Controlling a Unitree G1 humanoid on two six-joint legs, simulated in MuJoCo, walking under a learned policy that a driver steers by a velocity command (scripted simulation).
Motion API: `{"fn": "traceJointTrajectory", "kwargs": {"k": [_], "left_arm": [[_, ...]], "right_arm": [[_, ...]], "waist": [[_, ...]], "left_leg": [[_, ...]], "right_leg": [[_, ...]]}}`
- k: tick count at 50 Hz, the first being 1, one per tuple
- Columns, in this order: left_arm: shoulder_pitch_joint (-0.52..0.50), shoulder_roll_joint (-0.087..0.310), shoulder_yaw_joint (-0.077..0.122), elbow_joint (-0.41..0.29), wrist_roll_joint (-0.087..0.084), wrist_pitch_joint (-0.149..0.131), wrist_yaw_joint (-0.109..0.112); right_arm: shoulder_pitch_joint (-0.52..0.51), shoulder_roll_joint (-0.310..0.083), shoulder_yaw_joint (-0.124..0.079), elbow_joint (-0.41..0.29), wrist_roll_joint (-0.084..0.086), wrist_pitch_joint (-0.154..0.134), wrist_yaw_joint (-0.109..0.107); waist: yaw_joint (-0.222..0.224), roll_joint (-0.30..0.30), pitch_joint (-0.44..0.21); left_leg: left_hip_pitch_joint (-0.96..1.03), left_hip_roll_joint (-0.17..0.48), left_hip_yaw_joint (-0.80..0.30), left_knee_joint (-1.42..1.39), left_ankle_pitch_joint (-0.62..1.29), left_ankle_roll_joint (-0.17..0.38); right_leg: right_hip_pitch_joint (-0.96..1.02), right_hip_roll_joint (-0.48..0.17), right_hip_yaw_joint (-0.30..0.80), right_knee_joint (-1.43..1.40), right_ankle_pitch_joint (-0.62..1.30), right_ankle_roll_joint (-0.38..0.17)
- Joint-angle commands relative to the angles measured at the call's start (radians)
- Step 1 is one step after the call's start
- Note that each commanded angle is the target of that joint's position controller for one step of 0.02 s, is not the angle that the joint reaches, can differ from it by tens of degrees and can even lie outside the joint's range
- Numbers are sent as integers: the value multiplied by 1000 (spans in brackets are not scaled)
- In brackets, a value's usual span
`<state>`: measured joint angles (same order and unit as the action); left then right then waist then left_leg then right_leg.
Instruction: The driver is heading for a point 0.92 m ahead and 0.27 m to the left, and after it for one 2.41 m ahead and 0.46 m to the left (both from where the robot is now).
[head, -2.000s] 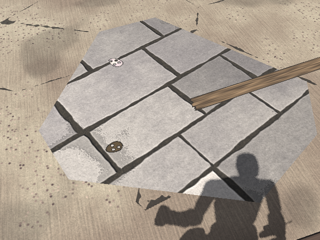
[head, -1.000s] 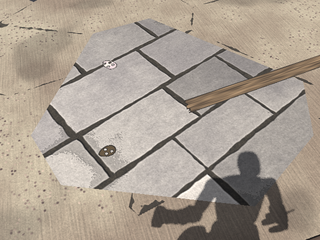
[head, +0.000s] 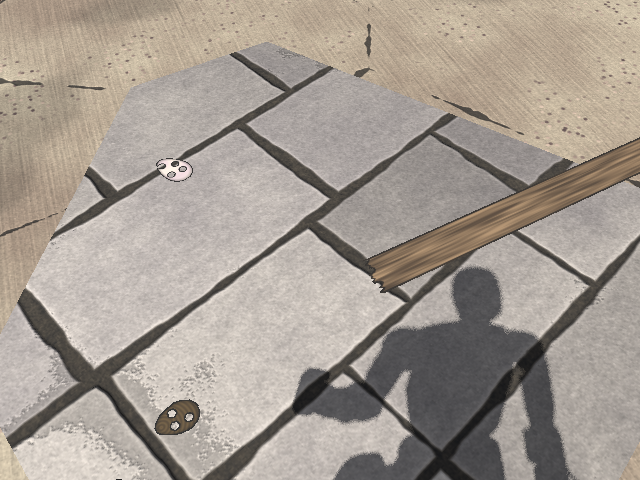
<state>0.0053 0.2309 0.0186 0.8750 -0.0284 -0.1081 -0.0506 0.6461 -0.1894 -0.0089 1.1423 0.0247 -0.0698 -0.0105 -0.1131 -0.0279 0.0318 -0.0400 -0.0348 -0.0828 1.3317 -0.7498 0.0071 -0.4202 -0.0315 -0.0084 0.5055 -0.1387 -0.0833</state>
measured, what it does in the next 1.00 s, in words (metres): walks ahead, turning left: left foot, then right foot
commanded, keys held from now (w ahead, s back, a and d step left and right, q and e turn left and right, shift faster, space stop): w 0.38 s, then w+q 0.62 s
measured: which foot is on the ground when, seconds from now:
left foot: up 0.00-0.36, down 0.38-0.92, up 0.94-1.00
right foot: down 0.00-0.40, up 0.42-0.88, down 0.90-1.00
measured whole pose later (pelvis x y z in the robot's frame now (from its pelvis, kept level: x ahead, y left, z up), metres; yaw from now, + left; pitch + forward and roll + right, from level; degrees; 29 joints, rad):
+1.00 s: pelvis +0.59 +0.01 +0.00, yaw +16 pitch +3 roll -1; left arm 0.03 0.24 0.06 0.88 -0.01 -0.13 0.00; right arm 0.36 -0.25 -0.08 0.91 0.04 -0.06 -0.02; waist -0.05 0.03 0.00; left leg -0.31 -0.05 -0.13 1.02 -0.46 0.04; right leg -0.36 0.03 0.00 0.45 -0.14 -0.02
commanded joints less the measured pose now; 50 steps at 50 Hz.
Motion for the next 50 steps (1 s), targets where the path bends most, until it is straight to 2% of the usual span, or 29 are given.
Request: {"fn": "traceJointTrajectory", "kwargs": {"k": [1, 2, 3, 4, 5, 7, 8, 10, 12, 13, 16, 18, 19, 20, 21, 22, 23, 24, 25, 28, 33, 40, 43, 45, 46, 47, 48, 49, 50], "left_arm": [[588, 240, 75, 173, 2, 30, 7], [444, 171, 61, 147, -1, 35, 17], [302, 120, 36, 96, 13, 24, 20], [185, 105, 22, 75, 17, 6, 17], [158, 79, 15, 85, 21, -3, 16], [147, 88, 15, 95, 31, -8, 31], [172, 102, 16, 105, 44, -9, 46], [213, 137, 27, 110, 34, -6, 69], [266, 182, 45, 131, 1, -1, 79], [290, 174, 48, 143, -11, 4, 81], [357, 169, 59, 178, -11, 28, 78], [350, 177, 63, 178, 3, 46, 73], [342, 158, 55, 172, 8, 53, 70], [374, 123, 40, 158, 32, 55, 67], [488, 0, 3, 157, 31, 29, 51], [410, 101, 26, 156, 10, -1, 42], [265, 160, 42, 108, -10, -20, 42], [198, 159, 43, 91, -3, -26, 52], [191, 150, 50, 91, 19, -24, 59], [217, 106, 53, 99, 27, 4, 68], [9, 91, 52, 34, 32, 10, 72], [-158, 100, 44, -47, 13, -10, 55], [-128, 138, 55, -56, 5, -29, 50], [59, 188, 80, -8, 15, -40, 56], [244, 250, 99, 21, 26, -41, 61], [332, 314, 117, 41, 32, -21, 59], [296, 220, 95, 32, 20, -17, 52], [240, 151, 78, 11, 16, -16, 50], [181, 132, 70, 0, 21, -13, 46]], "right_arm": [[13, -58, -9, -143, 84, -71, -2], [-151, -77, -14, -187, 76, -65, -22], [-222, -93, -21, -207, 50, -50, -33], [-197, -85, -30, -212, 26, -28, -34], [-209, -55, -33, -219, 12, -9, -33], [-254, -28, -35, -260, 1, -9, -34], [-296, -40, -39, -272, -7, -21, -33], [-367, -47, -38, -285, -15, -35, -15], [-483, -64, -39, -327, -6, -28, -3], [-532, -79, -40, -343, -5, -23, 2], [-626, -113, -53, -383, -7, -23, 20], [-551, -143, -73, -367, -7, -25, 27], [-397, -178, -96, -318, -9, -26, 28], [-223, -254, -118, -277, -8, -22, 26], [-143, -328, -132, -242, 0, -20, 40], [-141, -238, -110, -251, 1, -20, 40], [-253, -209, -100, -274, -7, -25, 34], [-356, -198, -94, -303, -21, -28, 33], [-414, -181, -90, -314, -30, -30, 35], [-425, -159, -84, -310, -24, -33, 33], [-310, -198, -98, -271, -9, -28, -5], [-232, -187, -104, -229, 2, -14, -8], [-242, -197, -112, -231, 2, -2, -15], [-282, -166, -101, -260, -1, -1, -15], [-312, -118, -85, -291, -13, -5, -11], [-196, -48, -66, -320, 12, -18, -9], [-179, -148, -82, -302, 26, -19, -16], [-251, -201, -97, -311, 21, -14, -18], [-291, -192, -100, -317, 13, -8, -20]], "waist": [[241, -222, -520], [222, -9, -318], [179, 120, -166], [90, 147, -91], [65, 58, -30], [40, -47, 86], [43, -57, 82], [64, -69, 22], [92, -57, 8], [104, -36, 21], [123, 20, 52], [72, 10, -10], [2, 17, -98], [-35, 121, -229], [18, 383, -363], [-10, 274, -345], [-3, 214, -180], [31, 111, -106], [74, 71, -81], [134, 88, -91], [89, 89, -23], [38, 111, 9], [71, 143, -12], [162, 139, -110], [240, 40, -249], [187, -283, -350], [185, -217, -297], [192, -123, -181], [169, -52, -113]], "left_leg": [[-871, 25, -92, 521, 53, -14], [-900, 84, -1, 476, 160, -26], [-854, 116, 13, 426, 269, -24], [-729, 160, -7, 277, 359, -17], [-694, 187, -30, 226, 373, -4], [-569, 197, -1, -139, 479, -20], [-522, 182, 25, -290, 571, -29], [-400, 141, 67, -546, 787, -24], [-408, 125, 56, -651, 852, -13], [-443, 123, 50, -695, 860, 2], [-520, 110, 53, -758, 788, 51], [-392, 67, 96, -780, 695, 84], [-195, 40, 115, -781, 695, 109], [89, 179, -62, -770, 722, 177], [411, 394, -573, -935, 469, 358], [434, 377, -709, -1044, 261, 330], [296, 350, -584, -1065, 301, 281], [140, 315, -475, -1080, 449, 265], [5, 289, -398, -1092, 586, 253], [-135, 226, -269, -1140, 699, 234], [-184, 198, -219, -1184, 604, 223], [-134, 194, -251, -1111, 586, 190], [-86, 202, -305, -1025, 651, 175], [-148, 129, -279, -851, 759, 138], [-286, 59, -187, -575, 648, 101], [-638, -66, -60, -287, 212, 36], [-754, 21, -90, -128, 177, 38], [-780, 58, -87, -88, 262, 40], [-740, 96, -61, -100, 339, 36]], "right_leg": [[1083, -426, 609, -2, 383, -331], [812, -388, 587, -139, 138, -288], [538, -382, 527, -193, 133, -278], [297, -364, 463, -247, 149, -258], [167, -348, 426, -257, 178, -223], [-63, -192, 184, -332, 253, -157], [-80, -147, 124, -329, 321, -152], [-47, -99, 51, -314, 345, -133], [79, -147, 91, -339, 302, -129], [147, -163, 98, -337, 256, -120], [329, -212, 111, -272, 266, -96], [384, -193, 84, -132, 468, -69], [350, -137, 45, 53, 547, -47], [169, -62, -23, 368, 323, -10], [-210, 112, -25, 741, -336, 51], [-356, 73, 101, 823, -427, 31], [-431, 26, 91, 811, -330, 16], [-383, -16, 81, 748, -242, 13], [-303, -47, 86, 663, -186, 16], [-148, -62, 76, 487, -147, 29], [-177, -24, 79, 166, 120, 83], [-101, 14, 89, -33, 190, 96], [4, 24, 85, -97, 99, 83], [279, -6, 91, -116, 64, 35], [540, -171, 236, -92, 17, -23], [827, -383, 644, -176, -142, -176], [793, -396, 721, -208, -280, -169], [674, -350, 569, -221, -239, -124], [547, -304, 440, -245, -131, -95]]}}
